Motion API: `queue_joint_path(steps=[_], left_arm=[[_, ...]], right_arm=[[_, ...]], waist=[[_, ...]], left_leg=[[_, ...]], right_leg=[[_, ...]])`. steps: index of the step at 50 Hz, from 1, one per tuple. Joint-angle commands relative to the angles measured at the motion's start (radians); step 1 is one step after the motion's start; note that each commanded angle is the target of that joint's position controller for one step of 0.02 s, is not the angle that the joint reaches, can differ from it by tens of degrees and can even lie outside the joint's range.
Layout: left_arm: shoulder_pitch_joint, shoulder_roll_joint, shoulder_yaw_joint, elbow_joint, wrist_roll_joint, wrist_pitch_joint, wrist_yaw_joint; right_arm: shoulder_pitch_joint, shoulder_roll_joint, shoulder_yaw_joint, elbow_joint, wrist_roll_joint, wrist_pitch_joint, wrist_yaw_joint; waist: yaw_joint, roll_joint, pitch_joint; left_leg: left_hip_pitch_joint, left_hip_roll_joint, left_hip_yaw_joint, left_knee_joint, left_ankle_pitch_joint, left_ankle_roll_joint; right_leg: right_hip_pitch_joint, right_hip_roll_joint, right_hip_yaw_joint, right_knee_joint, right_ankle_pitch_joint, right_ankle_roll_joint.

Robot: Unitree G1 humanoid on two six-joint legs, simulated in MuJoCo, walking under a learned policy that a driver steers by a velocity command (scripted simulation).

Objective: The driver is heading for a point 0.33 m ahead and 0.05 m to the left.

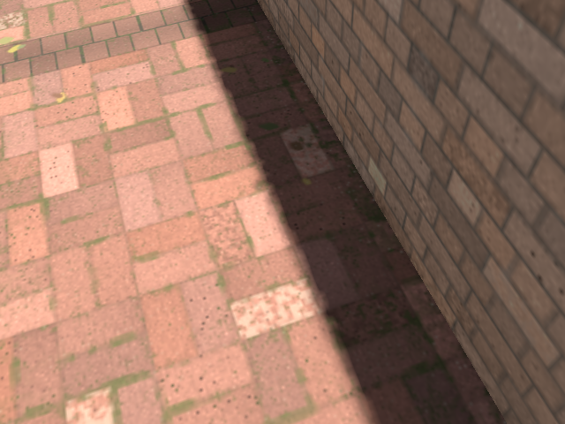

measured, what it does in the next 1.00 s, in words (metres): walks ahead: left foot, then right foot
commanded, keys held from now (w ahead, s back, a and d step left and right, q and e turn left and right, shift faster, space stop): e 0.18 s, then no key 0.82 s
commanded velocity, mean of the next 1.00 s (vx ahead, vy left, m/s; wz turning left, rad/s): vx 0.08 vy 0.00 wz -0.24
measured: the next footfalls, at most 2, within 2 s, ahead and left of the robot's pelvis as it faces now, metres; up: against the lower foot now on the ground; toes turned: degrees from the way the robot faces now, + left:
left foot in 0.24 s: +0.31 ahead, +0.10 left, +0.00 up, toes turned -16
right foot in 0.56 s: +0.20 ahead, -0.11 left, +0.00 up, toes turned -10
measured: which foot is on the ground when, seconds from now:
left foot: up 0.00-0.22, down 0.24-1.00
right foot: down 0.00-0.24, up 0.26-0.54, down 0.56-1.00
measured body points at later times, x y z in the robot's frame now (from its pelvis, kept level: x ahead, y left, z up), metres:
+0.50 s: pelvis +0.18 +0.05 -0.01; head +0.22 +0.03 +0.43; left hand +0.35 +0.30 -0.13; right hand +0.30 -0.22 -0.12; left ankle +0.28 +0.11 -0.75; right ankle +0.14 -0.10 -0.72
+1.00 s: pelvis +0.23 +0.02 +0.00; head +0.24 +0.01 +0.45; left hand +0.39 +0.26 -0.12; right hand +0.32 -0.28 -0.12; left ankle +0.28 +0.12 -0.75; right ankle +0.16 -0.10 -0.75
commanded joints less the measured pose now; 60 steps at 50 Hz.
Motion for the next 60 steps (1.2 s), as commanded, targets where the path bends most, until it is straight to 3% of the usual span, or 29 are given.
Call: queue_joint_path(steps=[1,3,5,7,10,11,12,13,14,15,16,17,19,21,23,25,27,28,29,30,31,32,33,34,38,44,45,60], left_arm=[[-0.044,0.192,0.050,-0.059,-0.009,-0.018,0.019],[-0.008,0.200,0.052,-0.034,-0.018,-0.002,0.030],[0.041,0.166,0.041,-0.012,-0.014,0.017,0.045],[0.047,0.186,0.046,-0.002,-0.008,0.030,0.054],[-0.032,0.181,0.046,-0.017,-0.010,0.031,0.069],[-0.080,0.164,0.039,-0.035,-0.003,0.030,0.089],[-0.069,0.135,0.025,-0.037,0.004,0.029,0.091],[0.034,0.070,-0.001,-0.033,0.025,0.031,0.084],[0.204,0.078,-0.013,-0.013,0.005,0.035,0.076],[0.245,0.175,0.012,0.048,0.003,0.045,0.076],[0.142,0.213,0.023,0.066,0.002,0.063,0.083],[0.079,0.205,0.020,0.063,0.008,0.082,0.093],[0.018,0.150,0.000,0.045,0.020,0.099,0.095],[0.011,0.107,-0.013,0.063,0.009,0.075,0.088],[-0.016,0.085,-0.024,0.077,0.011,0.059,0.077],[-0.023,0.095,-0.025,0.102,0.011,0.051,0.069],[-0.030,0.105,-0.025,0.125,0.022,0.047,0.064],[-0.064,0.124,-0.026,0.114,0.037,0.045,0.065],[-0.093,0.178,-0.015,0.115,0.038,0.037,0.065],[-0.116,0.156,-0.018,0.125,0.030,0.028,0.061],[-0.137,0.113,-0.033,0.125,0.032,0.016,0.058],[-0.151,0.094,-0.040,0.130,0.034,0.001,0.052],[-0.166,0.103,-0.038,0.132,0.030,-0.012,0.047],[-0.149,0.121,-0.030,0.144,0.030,-0.015,0.047],[-0.125,0.125,-0.031,0.165,0.023,-0.010,0.049],[-0.142,0.134,-0.034,0.199,0.020,-0.009,0.046],[-0.139,0.132,-0.035,0.214,0.015,-0.009,0.048],[-0.133,0.147,-0.040,0.268,0.021,-0.004,0.051]], right_arm=[[0.033,-0.076,-0.014,-0.058,-0.014,0.015,-0.011],[-0.054,-0.065,-0.009,-0.078,-0.014,0.020,-0.007],[-0.146,-0.032,0.001,-0.103,-0.003,0.025,0.007],[-0.163,-0.059,-0.010,-0.114,0.001,0.029,0.017],[-0.097,-0.123,-0.033,-0.093,-0.001,0.021,0.015],[-0.043,-0.112,-0.037,-0.066,-0.002,0.028,0.017],[0.016,-0.125,-0.039,-0.046,-0.015,0.029,0.012],[0.030,-0.164,-0.038,-0.047,-0.033,0.036,0.005],[0.007,-0.127,-0.025,-0.051,-0.028,0.060,0.005],[-0.042,-0.056,-0.014,-0.081,0.002,0.068,0.004],[-0.094,-0.010,0.001,-0.102,-0.006,0.071,0.007],[-0.129,0.013,0.015,-0.101,-0.016,0.079,0.013],[-0.162,0.000,0.017,-0.068,-0.020,0.100,0.011],[-0.165,-0.020,0.005,-0.058,-0.015,0.116,0.006],[-0.132,-0.040,-0.005,-0.049,-0.012,0.123,0.001],[-0.128,-0.052,-0.011,-0.053,-0.008,0.127,-0.004],[-0.138,-0.038,-0.003,-0.053,0.007,0.130,-0.007],[-0.114,-0.025,0.004,-0.040,0.009,0.125,-0.005],[-0.103,-0.021,0.002,-0.039,0.009,0.124,-0.005],[-0.119,-0.020,0.002,-0.039,-0.003,0.123,-0.005],[-0.125,-0.005,0.006,-0.036,-0.009,0.122,-0.005],[-0.132,0.008,0.009,-0.035,-0.004,0.128,-0.005],[-0.117,-0.003,0.007,-0.020,0.001,0.132,-0.009],[-0.113,-0.017,0.002,-0.011,0.002,0.126,-0.013],[-0.114,-0.031,-0.001,0.027,0.009,0.127,-0.012],[-0.124,-0.053,-0.009,0.084,0.014,0.143,-0.026],[-0.127,-0.045,-0.007,0.093,0.009,0.140,-0.026],[-0.147,-0.075,-0.003,0.218,0.015,0.138,-0.038]], waist=[[-0.052,-0.074,-0.102],[-0.022,-0.106,-0.093],[0.023,-0.119,-0.105],[0.018,-0.162,-0.111],[-0.033,-0.181,-0.107],[-0.072,-0.164,-0.126],[-0.089,-0.109,-0.195],[-0.037,0.120,-0.307],[0.040,0.339,-0.410],[0.039,0.168,-0.382],[0.009,0.055,-0.276],[0.011,-0.001,-0.217],[0.038,0.049,-0.133],[0.018,0.105,-0.128],[-0.015,0.113,-0.159],[-0.017,0.096,-0.169],[0.004,0.078,-0.149],[0.001,0.059,-0.133],[-0.029,-0.010,-0.099],[-0.034,-0.056,-0.082],[-0.034,-0.072,-0.091],[-0.047,-0.085,-0.102],[-0.053,-0.084,-0.118],[-0.052,-0.086,-0.118],[-0.041,-0.049,-0.118],[-0.042,-0.027,-0.106],[-0.052,-0.020,-0.113],[-0.051,-0.030,-0.117]], left_leg=[[0.037,-0.046,0.032,-0.130,0.125,-0.046],[0.089,-0.093,0.041,-0.303,0.283,-0.039],[0.168,-0.151,0.054,-0.468,0.446,-0.017],[0.205,-0.167,0.016,-0.527,0.437,-0.002],[0.230,-0.127,-0.047,-0.609,0.320,0.024],[0.293,-0.099,-0.056,-0.688,0.395,0.039],[0.434,-0.051,-0.054,-0.735,0.541,0.070],[0.706,0.122,-0.213,-0.621,1.020,0.152],[0.851,0.307,-0.516,-0.648,1.054,0.348],[0.733,0.329,-0.566,-0.697,0.733,0.374],[0.613,0.258,-0.440,-0.708,0.576,0.332],[0.510,0.197,-0.354,-0.733,0.473,0.296],[0.333,0.109,-0.245,-0.793,0.333,0.255],[0.320,0.047,-0.167,-0.792,0.326,0.243],[0.384,0.068,-0.191,-0.782,0.266,0.266],[0.389,0.089,-0.228,-0.790,0.142,0.270],[0.314,0.061,-0.212,-0.807,-0.044,0.221],[0.270,0.037,-0.197,-0.815,-0.127,0.170],[0.273,-0.016,-0.128,-0.811,-0.134,0.129],[0.335,-0.056,-0.078,-0.779,-0.079,0.101],[0.393,-0.065,-0.066,-0.747,0.006,0.095],[0.438,-0.062,-0.067,-0.735,0.100,0.106],[0.460,-0.065,-0.059,-0.722,0.174,0.114],[0.468,-0.064,-0.055,-0.713,0.240,0.117],[0.474,-0.064,-0.053,-0.711,0.355,0.123],[0.499,-0.063,-0.059,-0.710,0.361,0.115],[0.509,-0.060,-0.057,-0.717,0.362,0.112],[0.505,-0.057,-0.061,-0.726,0.367,0.121]], right_leg=[[0.000,-0.214,0.163,-0.097,0.569,-0.182],[-0.028,-0.164,0.130,-0.070,0.496,-0.124],[-0.033,-0.137,0.138,-0.034,0.430,-0.057],[0.003,-0.159,0.211,-0.004,0.359,-0.041],[0.105,-0.199,0.314,0.088,0.368,-0.019],[0.114,-0.192,0.318,0.159,0.397,-0.002],[0.108,-0.137,0.286,0.292,0.347,0.027],[-0.076,-0.035,0.216,0.534,-0.198,0.076],[-0.244,0.039,0.160,0.758,-0.595,0.119],[-0.254,-0.036,0.172,0.895,-0.509,0.161],[-0.262,-0.068,0.139,0.937,-0.453,0.187],[-0.249,-0.094,0.108,0.910,-0.415,0.204],[-0.155,-0.139,0.060,0.731,-0.361,0.221],[-0.094,-0.128,-0.011,0.538,-0.368,0.224],[-0.067,-0.135,-0.014,0.394,-0.359,0.215],[-0.020,-0.142,-0.011,0.263,-0.250,0.191],[0.086,-0.138,-0.016,0.098,-0.098,0.154],[0.127,-0.172,0.026,0.052,-0.051,0.130],[0.049,-0.200,0.062,0.063,-0.138,0.088],[-0.025,-0.187,0.064,0.049,-0.200,0.066],[-0.045,-0.189,0.064,0.025,-0.195,0.070],[-0.043,-0.182,0.069,0.014,-0.135,0.081],[-0.019,-0.179,0.063,0.014,-0.085,0.097],[-0.002,-0.175,0.058,0.018,-0.041,0.103],[0.045,-0.168,0.052,0.023,0.041,0.103],[0.042,-0.159,0.036,-0.003,0.034,0.118],[0.042,-0.160,0.036,-0.008,0.039,0.116],[0.059,-0.148,0.009,-0.039,0.024,0.124]])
